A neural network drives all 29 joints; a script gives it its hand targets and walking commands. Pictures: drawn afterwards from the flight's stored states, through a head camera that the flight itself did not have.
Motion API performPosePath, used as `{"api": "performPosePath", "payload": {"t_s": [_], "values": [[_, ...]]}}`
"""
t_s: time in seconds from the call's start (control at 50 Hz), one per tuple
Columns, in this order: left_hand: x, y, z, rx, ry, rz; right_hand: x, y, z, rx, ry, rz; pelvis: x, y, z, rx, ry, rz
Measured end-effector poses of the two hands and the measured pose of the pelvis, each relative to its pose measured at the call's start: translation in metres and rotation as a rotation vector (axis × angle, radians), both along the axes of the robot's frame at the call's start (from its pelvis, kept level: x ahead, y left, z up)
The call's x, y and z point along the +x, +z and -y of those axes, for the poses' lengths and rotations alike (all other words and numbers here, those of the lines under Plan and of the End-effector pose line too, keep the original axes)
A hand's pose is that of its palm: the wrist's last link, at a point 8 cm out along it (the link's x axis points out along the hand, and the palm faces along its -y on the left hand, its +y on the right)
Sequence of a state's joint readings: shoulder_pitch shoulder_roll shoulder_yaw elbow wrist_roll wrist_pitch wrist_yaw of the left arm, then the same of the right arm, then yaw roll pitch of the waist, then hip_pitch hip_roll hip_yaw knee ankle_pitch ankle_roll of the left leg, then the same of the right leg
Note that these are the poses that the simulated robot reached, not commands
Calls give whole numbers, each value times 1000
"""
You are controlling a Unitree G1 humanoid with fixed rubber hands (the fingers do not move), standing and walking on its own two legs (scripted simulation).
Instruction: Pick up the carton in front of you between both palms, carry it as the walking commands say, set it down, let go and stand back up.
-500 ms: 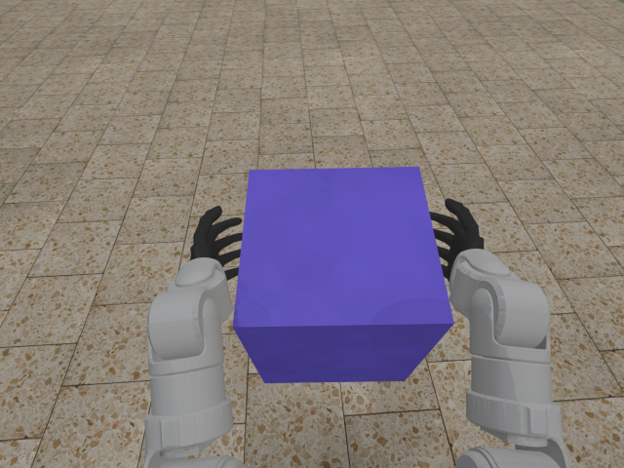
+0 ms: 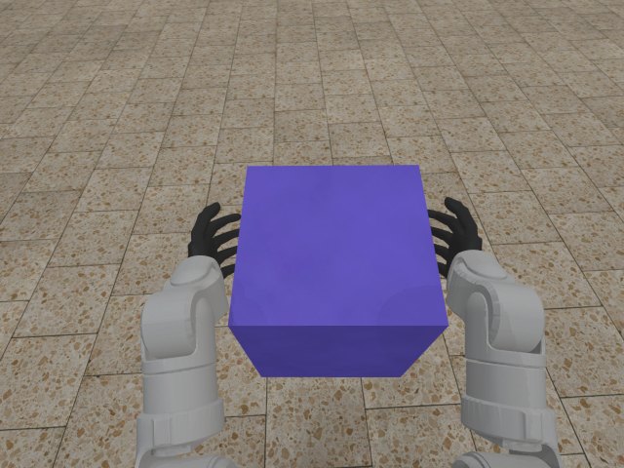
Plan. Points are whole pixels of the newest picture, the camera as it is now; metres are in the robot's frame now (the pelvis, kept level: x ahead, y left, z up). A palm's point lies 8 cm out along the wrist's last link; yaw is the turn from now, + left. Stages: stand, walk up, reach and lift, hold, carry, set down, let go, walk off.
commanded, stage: carry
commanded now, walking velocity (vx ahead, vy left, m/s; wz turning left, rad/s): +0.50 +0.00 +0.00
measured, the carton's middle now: (331, 282) +0.35 +0.00 +0.03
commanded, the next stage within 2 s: none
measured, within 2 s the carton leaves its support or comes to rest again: neither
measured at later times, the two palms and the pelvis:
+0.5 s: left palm (249, 155) +0.55 +0.13 +0.09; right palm (434, 148) +0.57 -0.17 +0.09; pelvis +0.33 -0.03 +0.01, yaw +2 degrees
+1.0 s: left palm (243, 60) +0.88 +0.17 +0.09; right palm (383, 55) +0.87 -0.13 +0.10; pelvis +0.64 +0.02 +0.00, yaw -1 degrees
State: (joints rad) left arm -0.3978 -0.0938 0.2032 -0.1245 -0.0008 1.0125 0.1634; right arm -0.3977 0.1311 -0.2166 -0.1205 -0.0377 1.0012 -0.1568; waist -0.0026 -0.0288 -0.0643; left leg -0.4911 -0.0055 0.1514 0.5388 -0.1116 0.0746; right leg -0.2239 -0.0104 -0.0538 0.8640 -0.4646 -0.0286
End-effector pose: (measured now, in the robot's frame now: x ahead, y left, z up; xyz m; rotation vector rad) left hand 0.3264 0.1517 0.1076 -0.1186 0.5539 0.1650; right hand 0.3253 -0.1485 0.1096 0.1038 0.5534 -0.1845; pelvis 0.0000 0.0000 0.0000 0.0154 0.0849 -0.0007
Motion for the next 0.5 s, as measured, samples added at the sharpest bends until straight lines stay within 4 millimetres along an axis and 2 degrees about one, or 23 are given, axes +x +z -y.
{"api": "performPosePath", "payload": {"t_s": [0.16,0.28,0.34,0.42,0.5], "values": [[70,6,1,-41,-33,-69,55,9,0,16,-60,-69,93,28,-13,-51,-13,-12],[120,12,2,5,-37,-56,115,18,1,-25,-9,-59,173,28,-5,-54,-8,-6],[149,8,7,24,-24,-59,149,12,6,-28,16,-61,219,21,4,-45,-6,2],[193,-6,20,48,-5,-64,199,-10,20,-14,41,-65,282,1,21,-37,22,26],[226,-15,26,59,22,-143,241,-22,25,-2,71,-142,325,6,32,-33,44,26]]}}
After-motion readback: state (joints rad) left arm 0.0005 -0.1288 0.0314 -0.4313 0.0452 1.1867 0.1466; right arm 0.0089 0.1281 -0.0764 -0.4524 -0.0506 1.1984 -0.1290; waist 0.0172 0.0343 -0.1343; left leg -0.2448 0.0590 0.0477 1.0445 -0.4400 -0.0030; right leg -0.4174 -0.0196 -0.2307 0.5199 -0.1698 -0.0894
